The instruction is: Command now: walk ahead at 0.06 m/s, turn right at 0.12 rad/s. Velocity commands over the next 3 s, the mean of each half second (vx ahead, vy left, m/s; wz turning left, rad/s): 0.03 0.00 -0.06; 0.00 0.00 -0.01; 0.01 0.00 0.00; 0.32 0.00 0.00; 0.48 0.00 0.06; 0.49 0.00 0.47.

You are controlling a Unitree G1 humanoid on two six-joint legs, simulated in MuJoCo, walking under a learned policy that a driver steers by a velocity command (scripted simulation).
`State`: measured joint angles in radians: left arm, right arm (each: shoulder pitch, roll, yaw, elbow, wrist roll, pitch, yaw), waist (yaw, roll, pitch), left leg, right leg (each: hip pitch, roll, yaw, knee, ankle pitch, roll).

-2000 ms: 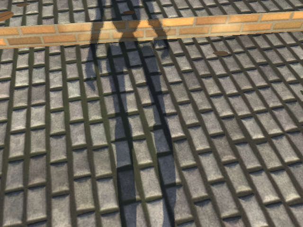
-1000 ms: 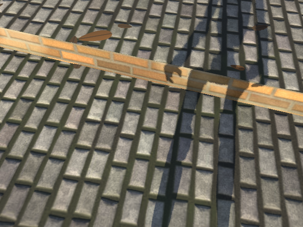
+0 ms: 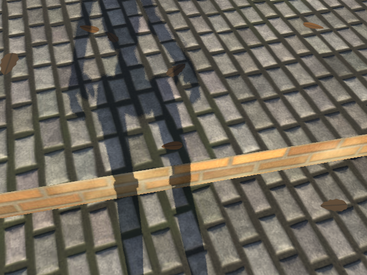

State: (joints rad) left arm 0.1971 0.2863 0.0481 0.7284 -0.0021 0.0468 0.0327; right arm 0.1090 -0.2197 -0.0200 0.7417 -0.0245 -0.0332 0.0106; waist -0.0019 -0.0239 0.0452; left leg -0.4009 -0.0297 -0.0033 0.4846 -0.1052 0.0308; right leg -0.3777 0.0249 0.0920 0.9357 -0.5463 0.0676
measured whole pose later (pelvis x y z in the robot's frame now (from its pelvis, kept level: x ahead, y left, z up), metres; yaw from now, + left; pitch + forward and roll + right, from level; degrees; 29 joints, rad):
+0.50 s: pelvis +0.05 -0.02 +0.00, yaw +0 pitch -1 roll +0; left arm 0.24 0.22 0.02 0.86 0.01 -0.01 0.02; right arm 0.14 -0.24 -0.03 0.88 -0.01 0.01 -0.02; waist -0.01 0.00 0.03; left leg -0.30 0.00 -0.02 0.55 -0.22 -0.01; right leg -0.18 0.01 0.05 0.56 -0.36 0.00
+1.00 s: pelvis +0.05 -0.03 +0.00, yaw +1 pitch -2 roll +0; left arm 0.26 0.21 0.02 1.02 0.01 -0.02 0.03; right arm 0.15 -0.23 -0.04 1.05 0.00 0.03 -0.04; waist -0.01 0.01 0.04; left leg -0.27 0.01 -0.04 0.50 -0.20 -0.02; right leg -0.13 0.02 0.03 0.50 -0.34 -0.01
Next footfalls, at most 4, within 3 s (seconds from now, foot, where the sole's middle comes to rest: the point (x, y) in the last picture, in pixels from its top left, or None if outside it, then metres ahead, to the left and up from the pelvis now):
0.10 right None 0.05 -0.15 -0.77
2.18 right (223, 263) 0.50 -0.13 -0.77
2.84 left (140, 142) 0.91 0.18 -0.60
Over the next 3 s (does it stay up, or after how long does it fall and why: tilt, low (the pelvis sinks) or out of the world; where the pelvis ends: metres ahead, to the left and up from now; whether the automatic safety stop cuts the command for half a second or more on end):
stays up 0.80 0.11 0.11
